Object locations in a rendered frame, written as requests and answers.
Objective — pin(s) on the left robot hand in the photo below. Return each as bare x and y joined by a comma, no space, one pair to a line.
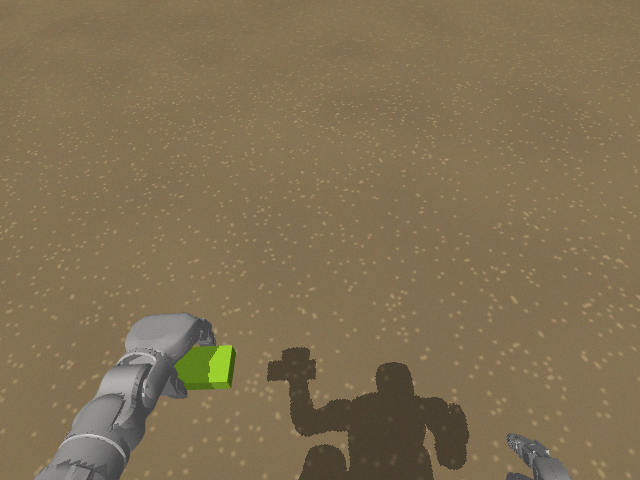
172,336

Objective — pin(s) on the left robot arm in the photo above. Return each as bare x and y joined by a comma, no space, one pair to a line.
112,424

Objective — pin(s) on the small box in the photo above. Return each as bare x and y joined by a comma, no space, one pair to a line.
207,367

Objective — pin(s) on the right robot hand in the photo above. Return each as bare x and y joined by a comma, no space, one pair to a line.
537,457

